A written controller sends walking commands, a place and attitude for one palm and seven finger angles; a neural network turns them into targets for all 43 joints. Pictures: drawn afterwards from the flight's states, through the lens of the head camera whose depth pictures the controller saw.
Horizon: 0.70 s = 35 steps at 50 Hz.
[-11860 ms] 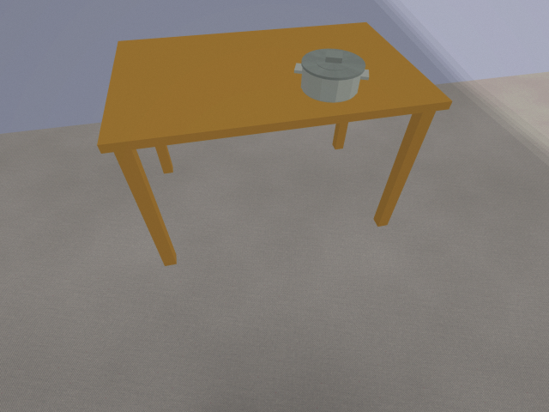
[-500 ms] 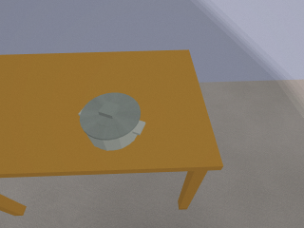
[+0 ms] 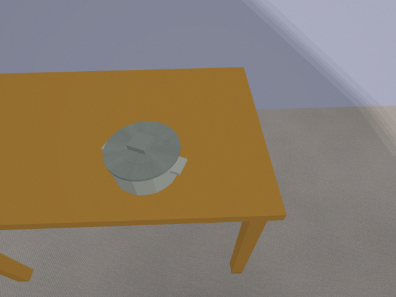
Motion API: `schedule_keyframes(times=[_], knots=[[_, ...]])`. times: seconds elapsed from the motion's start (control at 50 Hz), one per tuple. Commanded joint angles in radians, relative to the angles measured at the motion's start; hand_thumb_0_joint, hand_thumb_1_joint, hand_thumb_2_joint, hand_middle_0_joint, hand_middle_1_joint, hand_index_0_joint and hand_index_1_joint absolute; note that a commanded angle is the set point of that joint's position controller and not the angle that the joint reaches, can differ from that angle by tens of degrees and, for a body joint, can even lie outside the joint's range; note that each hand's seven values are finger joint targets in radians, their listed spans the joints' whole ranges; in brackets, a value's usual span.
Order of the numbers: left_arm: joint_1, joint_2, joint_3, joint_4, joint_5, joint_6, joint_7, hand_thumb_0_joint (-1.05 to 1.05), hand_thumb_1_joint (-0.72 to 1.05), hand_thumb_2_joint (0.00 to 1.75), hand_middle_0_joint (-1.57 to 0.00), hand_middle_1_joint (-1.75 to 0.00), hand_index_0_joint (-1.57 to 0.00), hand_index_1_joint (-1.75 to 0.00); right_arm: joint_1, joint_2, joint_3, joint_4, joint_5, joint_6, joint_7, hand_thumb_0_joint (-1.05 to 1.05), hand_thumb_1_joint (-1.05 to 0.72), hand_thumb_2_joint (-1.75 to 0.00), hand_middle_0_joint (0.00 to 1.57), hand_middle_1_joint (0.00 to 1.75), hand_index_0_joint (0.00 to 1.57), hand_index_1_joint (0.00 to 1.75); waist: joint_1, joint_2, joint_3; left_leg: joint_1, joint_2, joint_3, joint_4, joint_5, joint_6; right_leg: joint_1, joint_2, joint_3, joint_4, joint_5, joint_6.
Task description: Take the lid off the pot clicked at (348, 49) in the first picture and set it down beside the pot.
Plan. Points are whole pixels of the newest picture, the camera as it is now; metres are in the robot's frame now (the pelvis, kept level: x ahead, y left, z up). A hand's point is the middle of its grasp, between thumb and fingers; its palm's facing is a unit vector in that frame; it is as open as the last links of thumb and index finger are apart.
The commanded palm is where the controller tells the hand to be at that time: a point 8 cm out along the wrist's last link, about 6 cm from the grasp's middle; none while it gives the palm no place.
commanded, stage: look again from close up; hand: left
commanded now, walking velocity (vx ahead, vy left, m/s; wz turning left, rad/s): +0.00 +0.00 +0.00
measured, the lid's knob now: (140, 142) +0.47 +0.19 +0.01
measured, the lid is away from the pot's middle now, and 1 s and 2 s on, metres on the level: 0.00 0.00 0.00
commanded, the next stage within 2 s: shuffle to correct the standing spot in 0.58 s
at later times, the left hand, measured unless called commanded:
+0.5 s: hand out of the picture -0.01 +0.16 -0.17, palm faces +0.05 -0.98 -0.21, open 7.4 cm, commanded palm none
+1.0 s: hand out of the picture -0.02 +0.17 -0.18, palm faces +0.08 -0.98 -0.21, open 7.4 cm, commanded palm none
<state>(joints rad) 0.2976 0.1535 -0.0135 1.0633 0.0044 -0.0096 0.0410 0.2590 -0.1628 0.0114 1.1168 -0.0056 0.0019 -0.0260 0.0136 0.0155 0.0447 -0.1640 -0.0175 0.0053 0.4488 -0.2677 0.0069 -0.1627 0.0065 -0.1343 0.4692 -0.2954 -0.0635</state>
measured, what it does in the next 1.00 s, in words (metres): stands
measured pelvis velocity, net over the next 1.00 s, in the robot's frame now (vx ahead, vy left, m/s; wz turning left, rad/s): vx -0.02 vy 0.00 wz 0.05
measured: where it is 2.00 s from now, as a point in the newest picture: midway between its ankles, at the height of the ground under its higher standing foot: outside the picture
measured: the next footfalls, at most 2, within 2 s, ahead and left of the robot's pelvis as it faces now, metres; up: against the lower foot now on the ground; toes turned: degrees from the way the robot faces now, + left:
none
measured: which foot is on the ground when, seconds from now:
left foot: down 0.00-1.00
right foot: down 0.00-1.00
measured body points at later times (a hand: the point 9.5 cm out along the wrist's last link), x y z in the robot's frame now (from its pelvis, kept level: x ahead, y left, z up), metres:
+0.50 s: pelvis -0.01 -0.01 +0.00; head +0.01 -0.02 +0.45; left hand -0.01 +0.21 -0.15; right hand -0.03 -0.21 -0.17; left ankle -0.02 +0.12 -0.74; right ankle -0.02 -0.07 -0.74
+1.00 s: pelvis -0.02 +0.00 -0.01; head -0.01 +0.00 +0.44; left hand -0.03 +0.22 -0.16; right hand +0.00 -0.22 -0.17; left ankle -0.04 +0.11 -0.72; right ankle -0.02 -0.07 -0.74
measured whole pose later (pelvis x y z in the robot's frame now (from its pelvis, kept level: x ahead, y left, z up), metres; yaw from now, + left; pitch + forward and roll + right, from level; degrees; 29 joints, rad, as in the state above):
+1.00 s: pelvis -0.02 +0.00 -0.01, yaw +3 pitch -1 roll -1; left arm 0.31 0.13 0.00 1.04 0.02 -0.03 0.05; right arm 0.29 -0.16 -0.02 1.05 0.00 0.03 -0.02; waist -0.01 0.04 0.05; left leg -0.33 0.02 0.02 0.80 -0.41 0.01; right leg -0.21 0.02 -0.20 0.52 -0.29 -0.08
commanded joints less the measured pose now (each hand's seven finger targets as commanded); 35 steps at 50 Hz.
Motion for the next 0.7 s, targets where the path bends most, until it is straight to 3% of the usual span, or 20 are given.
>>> schedule_keyframes(times=[0.0, 0.06, 0.22, 0.3, 0.4, 0.54, 0.68], knots=[[0.065, 0.116, 0.023, -0.035, 0.004, -0.021, 0.009, 0.00, 0.90, 0.90, -0.20, -0.30, -0.20, -0.30, 0.068, -0.074, -0.007, -0.019, -0.003, -0.016, -0.001, 0.00, -0.90, -0.90, 0.20, 0.30, 0.20, 0.30, -0.008, -0.031, 0.007, -0.021, 0.100, -0.097, -0.050, 0.175, 0.039, -0.025, -0.163, 0.167, -0.126, 0.162, 0.005], [0.068, 0.111, 0.024, -0.032, 0.004, -0.021, 0.009, 0.00, 0.90, 0.90, -0.20, -0.30, -0.20, -0.30, 0.072, -0.070, -0.007, -0.013, -0.004, -0.019, -0.002, 0.00, -0.90, -0.90, 0.20, 0.30, 0.20, 0.30, -0.005, 0.004, 0.006, -0.018, 0.104, -0.100, -0.050, 0.197, 0.041, -0.029, -0.158, 0.160, -0.115, 0.176, 0.004], [0.072, 0.115, 0.027, -0.022, 0.004, -0.019, 0.007, 0.00, 0.90, 0.90, -0.20, -0.30, -0.20, -0.30, 0.106, -0.046, -0.006, 0.001, -0.002, -0.014, -0.003, 0.00, -0.90, -0.90, 0.20, 0.30, 0.20, 0.30, -0.007, -0.044, 0.038, -0.050, 0.098, -0.088, -0.055, 0.146, 0.035, -0.039, -0.163, 0.168, -0.143, 0.116, 0.001], [0.078, 0.100, 0.025, -0.021, 0.004, -0.021, 0.008, 0.00, 0.90, 0.90, -0.20, -0.30, -0.20, -0.30, 0.117, -0.039, -0.005, 0.009, -0.004, -0.016, -0.004, 0.00, -0.90, -0.90, 0.20, 0.30, 0.20, 0.30, -0.009, -0.003, 0.030, -0.046, 0.099, -0.088, -0.048, 0.157, 0.034, -0.045, -0.162, 0.171, -0.135, 0.129, 0.001], [0.089, 0.096, 0.027, -0.018, 0.003, -0.024, 0.009, 0.00, 0.90, 0.90, -0.20, -0.30, -0.20, -0.30, 0.127, -0.034, -0.006, 0.013, -0.002, -0.021, -0.006, 0.00, -0.90, -0.90, 0.20, 0.30, 0.20, 0.30, -0.007, -0.011, -0.003, -0.040, 0.102, -0.088, -0.043, 0.192, 0.036, -0.013, -0.161, 0.167, -0.121, 0.198, 0.006], [0.088, 0.088, 0.028, -0.013, 0.004, -0.019, 0.008, 0.00, 0.90, 0.90, -0.20, -0.30, -0.20, -0.30, 0.131, -0.030, -0.006, 0.015, -0.002, -0.017, -0.008, 0.00, -0.90, -0.90, 0.20, 0.30, 0.20, 0.30, -0.004, -0.021, 0.043, -0.058, 0.103, -0.089, -0.049, 0.163, 0.035, -0.046, -0.158, 0.162, -0.131, 0.138, 0.004], [0.089, 0.096, 0.032, -0.015, 0.004, -0.019, 0.007, 0.00, 0.90, 0.90, -0.20, -0.30, -0.20, -0.30, 0.146, -0.021, -0.006, 0.015, -0.003, -0.015, -0.007, 0.00, -0.90, -0.90, 0.20, 0.30, 0.20, 0.30, -0.008, -0.012, 0.039, -0.074, 0.093, -0.082, -0.033, 0.148, 0.031, -0.040, -0.168, 0.173, -0.144, 0.113, 0.002]])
